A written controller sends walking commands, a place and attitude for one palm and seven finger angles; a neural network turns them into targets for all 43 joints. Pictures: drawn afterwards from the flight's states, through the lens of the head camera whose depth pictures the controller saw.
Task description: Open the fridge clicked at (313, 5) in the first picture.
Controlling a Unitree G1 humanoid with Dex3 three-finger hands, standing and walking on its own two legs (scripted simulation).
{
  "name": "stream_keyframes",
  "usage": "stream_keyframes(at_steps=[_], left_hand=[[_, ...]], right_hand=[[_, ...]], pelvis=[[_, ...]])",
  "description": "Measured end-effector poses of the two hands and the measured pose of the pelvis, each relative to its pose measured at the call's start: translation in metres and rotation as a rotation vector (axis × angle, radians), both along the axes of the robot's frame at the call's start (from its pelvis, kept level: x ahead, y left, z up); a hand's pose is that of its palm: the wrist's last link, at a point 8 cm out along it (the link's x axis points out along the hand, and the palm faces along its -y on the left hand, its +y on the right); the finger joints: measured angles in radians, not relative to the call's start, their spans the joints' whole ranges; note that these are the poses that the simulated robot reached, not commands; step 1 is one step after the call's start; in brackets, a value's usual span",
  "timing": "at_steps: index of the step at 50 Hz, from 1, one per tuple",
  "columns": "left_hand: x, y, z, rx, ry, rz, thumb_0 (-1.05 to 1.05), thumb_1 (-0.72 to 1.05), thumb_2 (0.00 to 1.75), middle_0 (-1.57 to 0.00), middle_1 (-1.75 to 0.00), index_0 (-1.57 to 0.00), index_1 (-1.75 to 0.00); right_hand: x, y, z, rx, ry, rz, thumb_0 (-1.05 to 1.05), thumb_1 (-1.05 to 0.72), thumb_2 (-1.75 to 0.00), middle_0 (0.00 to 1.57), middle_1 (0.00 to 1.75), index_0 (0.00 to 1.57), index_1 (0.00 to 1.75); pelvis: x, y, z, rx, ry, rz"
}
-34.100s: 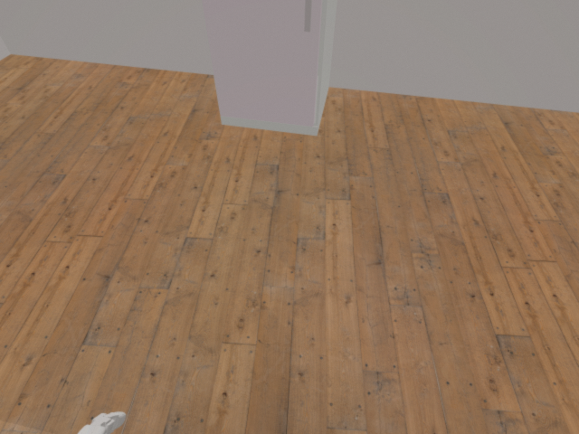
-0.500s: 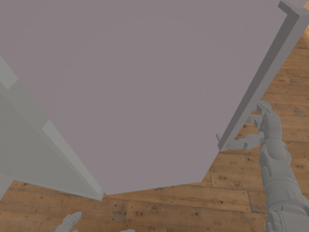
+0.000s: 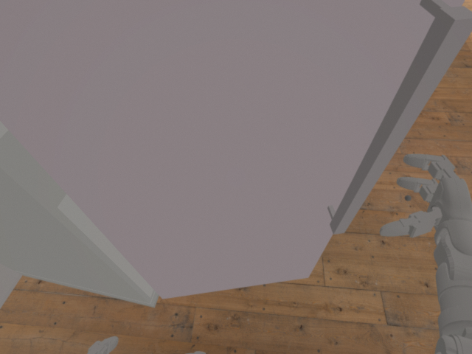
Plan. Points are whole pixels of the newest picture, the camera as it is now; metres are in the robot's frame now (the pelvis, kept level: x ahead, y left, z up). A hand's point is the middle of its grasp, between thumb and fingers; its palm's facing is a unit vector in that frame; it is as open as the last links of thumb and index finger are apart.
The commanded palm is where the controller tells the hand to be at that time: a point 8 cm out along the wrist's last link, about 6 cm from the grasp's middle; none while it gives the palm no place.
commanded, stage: slip the hand off the handle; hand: right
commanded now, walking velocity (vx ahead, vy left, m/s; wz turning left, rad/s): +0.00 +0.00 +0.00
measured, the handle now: (368, 153) +0.43 -0.16 +0.12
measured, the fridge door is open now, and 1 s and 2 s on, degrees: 70 70 70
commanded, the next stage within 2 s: draw the hand back to the body in 0.60 s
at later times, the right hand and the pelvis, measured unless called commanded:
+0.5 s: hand (421, 256) +0.29 -0.24 +0.05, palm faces +0.14 +0.97 -0.17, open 14.6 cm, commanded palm +0.25 -0.29 +0.07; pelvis +0.00 +0.01 +0.00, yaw -2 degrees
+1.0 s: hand (452, 282) +0.24 -0.24 +0.10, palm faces +0.00 +1.00 -0.04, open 14.6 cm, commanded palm +0.20 -0.29 +0.10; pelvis -0.01 +0.02 +0.00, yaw -2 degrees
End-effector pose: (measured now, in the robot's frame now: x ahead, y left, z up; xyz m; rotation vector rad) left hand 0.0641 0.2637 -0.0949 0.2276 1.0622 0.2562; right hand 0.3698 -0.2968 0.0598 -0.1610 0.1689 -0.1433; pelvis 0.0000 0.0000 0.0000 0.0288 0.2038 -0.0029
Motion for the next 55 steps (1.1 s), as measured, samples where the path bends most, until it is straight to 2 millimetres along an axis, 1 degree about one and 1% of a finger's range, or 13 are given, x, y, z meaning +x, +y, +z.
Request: stream_keyframes(at_steps=[3,7,10,15,18,22,27,33,37,41,44,48,55], left_hand=[[0.003,-0.002,0.001,-0.011,-0.017,0.001,0.01,0.91,0.90,-0.20,-0.30,-0.20,-0.30],[0.013,-0.005,0.004,-0.019,-0.055,-0.010,0.01,0.91,0.90,-0.20,-0.30,-0.20,-0.30],[0.025,-0.006,0.006,-0.018,-0.091,-0.029,0.01,0.91,0.90,-0.20,-0.30,-0.20,-0.30],[0.048,-0.009,0.012,-0.012,-0.166,-0.072,0.01,0.91,0.90,-0.20,-0.30,-0.20,-0.30],[0.062,-0.011,0.015,-0.010,-0.211,-0.100,0.01,0.91,0.90,-0.20,-0.30,-0.20,-0.30],[0.079,-0.014,0.021,-0.017,-0.276,-0.129,0.01,0.91,0.90,-0.20,-0.30,-0.20,-0.30],[0.092,-0.017,0.026,-0.032,-0.336,-0.157,0.01,0.91,0.90,-0.20,-0.30,-0.20,-0.30],[0.096,-0.017,0.028,-0.039,-0.364,-0.172,0.01,0.91,0.90,-0.20,-0.30,-0.20,-0.30],[0.093,-0.013,0.025,-0.030,-0.358,-0.178,0.01,0.91,0.90,-0.20,-0.30,-0.20,-0.30],[0.087,-0.007,0.023,-0.006,-0.357,-0.173,0.01,0.91,0.90,-0.20,-0.30,-0.20,-0.30],[0.082,-0.002,0.025,0.002,-0.374,-0.157,0.01,0.91,0.90,-0.20,-0.30,-0.20,-0.30],[0.078,0.002,0.031,-0.004,-0.416,-0.135,0.01,0.91,0.90,-0.20,-0.30,-0.20,-0.30],[0.081,-0.001,0.041,0.002,-0.477,-0.154,0.01,0.91,0.90,-0.20,-0.30,-0.20,-0.30]], right_hand=[[-0.010,0.000,-0.001,0.003,-0.001,0.013,-0.01,0.54,-0.20,0.25,1.15,0.26,1.15],[-0.030,0.000,-0.005,0.008,0.004,0.009,-0.01,0.54,-0.20,0.25,1.15,0.26,1.15],[-0.047,-0.001,-0.008,0.008,0.007,-0.005,-0.01,0.54,-0.20,0.25,1.15,0.26,1.15],[-0.072,-0.003,-0.005,0.000,-0.010,-0.020,-0.01,0.55,-0.20,0.25,1.15,0.26,1.15],[-0.084,-0.003,-0.003,-0.003,-0.013,-0.025,-0.01,0.55,-0.20,0.25,1.15,0.26,1.15],[-0.098,0.002,0.002,-0.008,-0.020,-0.015,-0.01,0.55,-0.20,0.25,1.15,0.26,1.15],[-0.113,0.010,0.002,-0.005,-0.011,-0.013,-0.01,0.55,-0.20,0.25,1.15,0.26,1.15],[-0.133,0.010,0.001,-0.014,0.001,-0.031,-0.01,0.55,-0.20,0.26,1.15,0.26,1.15],[-0.138,0.008,0.004,-0.022,-0.005,-0.039,-0.01,0.55,-0.20,0.26,1.15,0.26,1.15],[-0.138,0.011,0.018,0.093,-0.137,0.049,-0.01,0.55,-0.20,0.25,1.15,0.26,1.15],[-0.137,0.011,0.032,0.101,-0.197,0.141,-0.01,0.55,-0.20,0.25,1.15,0.26,1.15],[-0.145,0.004,0.039,0.115,-0.172,0.160,-0.01,0.55,-0.20,0.25,1.15,0.26,1.15],[-0.171,0.000,0.046,0.111,-0.157,0.110,-0.01,0.55,-0.20,0.25,1.15,0.26,1.15]], pelvis=[[0.002,-0.001,0.001,0.000,-0.004,0.003],[0.003,-0.001,0.002,0.000,-0.015,0.004],[0.003,-0.001,0.002,0.000,-0.026,0.000],[0.001,0.001,0.002,0.001,-0.047,-0.013],[-0.001,0.003,0.003,0.001,-0.059,-0.022],[-0.003,0.005,0.003,-0.001,-0.072,-0.030],[-0.005,0.008,0.004,-0.007,-0.085,-0.033],[-0.006,0.014,0.004,-0.012,-0.096,-0.034],[-0.007,0.018,0.003,-0.012,-0.101,-0.042],[-0.008,0.020,0.003,-0.010,-0.109,-0.046],[-0.008,0.022,0.002,-0.011,-0.113,-0.039],[-0.007,0.021,0.004,-0.014,-0.119,-0.028],[-0.010,0.016,0.006,-0.010,-0.137,-0.034]])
